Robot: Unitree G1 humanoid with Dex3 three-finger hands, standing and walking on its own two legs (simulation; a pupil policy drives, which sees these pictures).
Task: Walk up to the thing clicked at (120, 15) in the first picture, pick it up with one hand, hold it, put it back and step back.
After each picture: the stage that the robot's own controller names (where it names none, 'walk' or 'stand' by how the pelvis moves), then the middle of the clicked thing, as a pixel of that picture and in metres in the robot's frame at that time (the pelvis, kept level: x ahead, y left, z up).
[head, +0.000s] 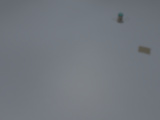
stand; (120, 17) +1.80 -0.42 -0.72
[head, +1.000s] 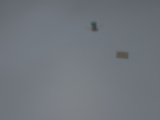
walk; (93, 26) +1.71 +0.06 -0.69
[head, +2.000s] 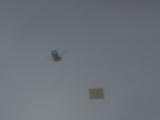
walk; (55, 55) +1.07 +0.39 -0.71
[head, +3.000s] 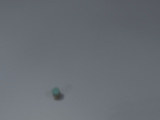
walk; (56, 94) +0.65 +0.30 -0.70
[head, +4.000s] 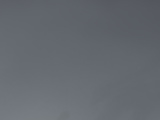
walk; out of the picture +0.37 +0.23 -0.71
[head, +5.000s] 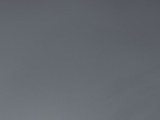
stand; out of the picture +0.29 +0.24 -0.72
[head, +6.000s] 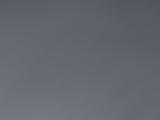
stand; out of the picture +0.31 +0.24 -0.73
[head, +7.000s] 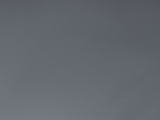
stand; out of the picture +0.29 +0.25 -0.73
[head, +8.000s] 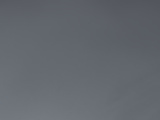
stand; out of the picture +0.29 +0.25 -0.73
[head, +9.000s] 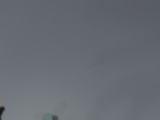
go down; (48, 119) +0.31 +0.24 -0.66
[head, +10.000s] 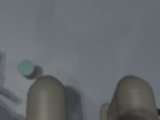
go down; (28, 70) +0.38 +0.25 -0.30
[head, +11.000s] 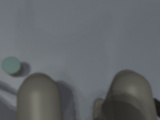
close in; (14, 67) +0.37 +0.26 -0.27
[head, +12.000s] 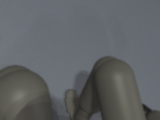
close in; out of the picture +0.37 +0.27 -0.22
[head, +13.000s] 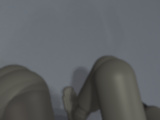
close; out of the picture +0.36 +0.28 -0.22
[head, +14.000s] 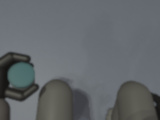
lift; (23, 80) +0.30 +0.23 -0.05
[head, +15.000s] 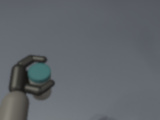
hold; (40, 82) +0.32 +0.17 +0.05
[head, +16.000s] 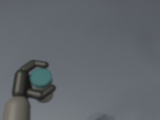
hold; (42, 86) +0.32 +0.17 +0.01
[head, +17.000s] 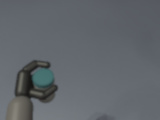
hold; (44, 86) +0.32 +0.17 +0.01
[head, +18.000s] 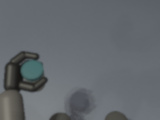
crouch; (34, 76) +0.35 +0.19 -0.05
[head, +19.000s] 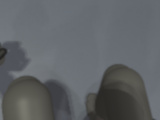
lower; out of the picture +0.42 +0.26 -0.15
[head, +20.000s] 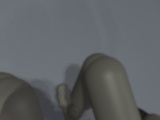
lower; out of the picture +0.40 +0.27 -0.22
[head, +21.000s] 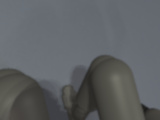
lower; out of the picture +0.38 +0.28 -0.22
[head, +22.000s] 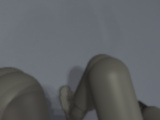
lower; out of the picture +0.38 +0.28 -0.22
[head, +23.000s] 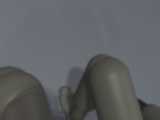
lower; out of the picture +0.38 +0.28 -0.22
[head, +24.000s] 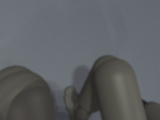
open; out of the picture +0.36 +0.26 -0.22
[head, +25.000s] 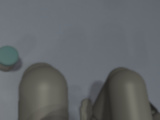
stand; (6, 59) +0.37 +0.24 -0.24
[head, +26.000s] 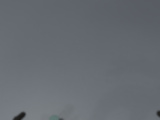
stand; out of the picture +0.33 +0.20 -0.61
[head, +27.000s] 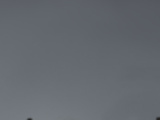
stand; out of the picture +0.32 +0.21 -0.66
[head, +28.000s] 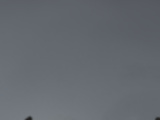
stand; out of the picture +0.32 +0.20 -0.66
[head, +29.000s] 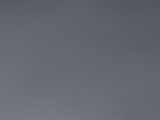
walk; out of the picture +0.34 +0.20 -0.72
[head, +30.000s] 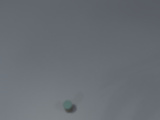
walk; (68, 106) +0.44 +0.17 -0.70
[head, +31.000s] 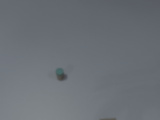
walk; (60, 74) +0.72 +0.21 -0.70
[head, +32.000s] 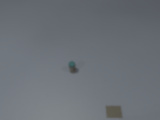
stand; (72, 67) +0.96 +0.23 -0.71
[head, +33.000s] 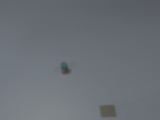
stand; (64, 68) +0.94 +0.24 -0.73
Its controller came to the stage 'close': yes
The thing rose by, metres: 0.71
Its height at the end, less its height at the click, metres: +0.00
